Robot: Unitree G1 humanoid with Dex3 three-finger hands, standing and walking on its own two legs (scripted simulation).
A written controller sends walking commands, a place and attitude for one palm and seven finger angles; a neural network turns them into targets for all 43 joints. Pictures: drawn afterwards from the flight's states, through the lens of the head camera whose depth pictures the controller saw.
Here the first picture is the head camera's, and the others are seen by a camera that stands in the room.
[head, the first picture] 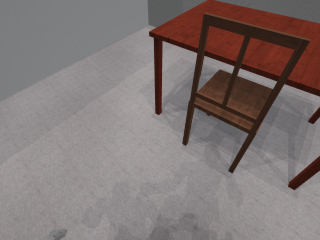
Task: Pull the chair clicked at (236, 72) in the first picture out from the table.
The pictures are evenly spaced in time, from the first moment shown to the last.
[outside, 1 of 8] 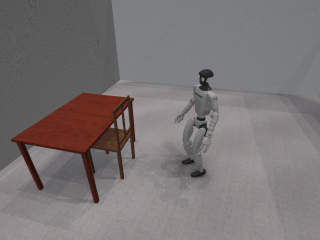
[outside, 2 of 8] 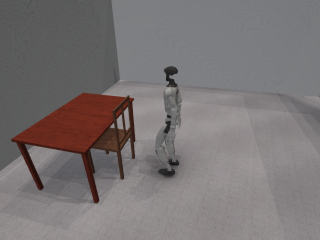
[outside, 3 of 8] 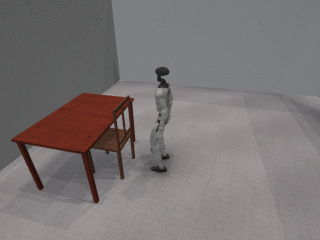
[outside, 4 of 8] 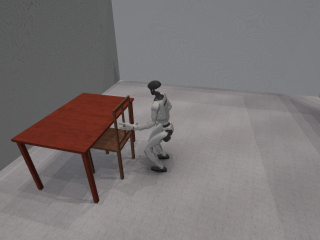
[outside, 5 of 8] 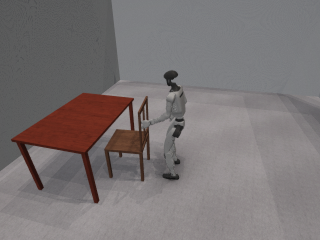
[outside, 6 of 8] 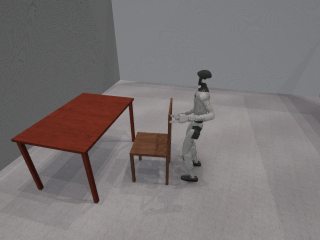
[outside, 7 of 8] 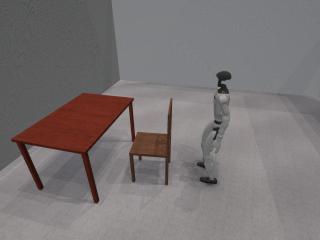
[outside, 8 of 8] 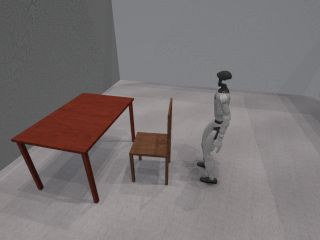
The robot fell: no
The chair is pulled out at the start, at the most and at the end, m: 0.00 0.53 0.52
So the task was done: yes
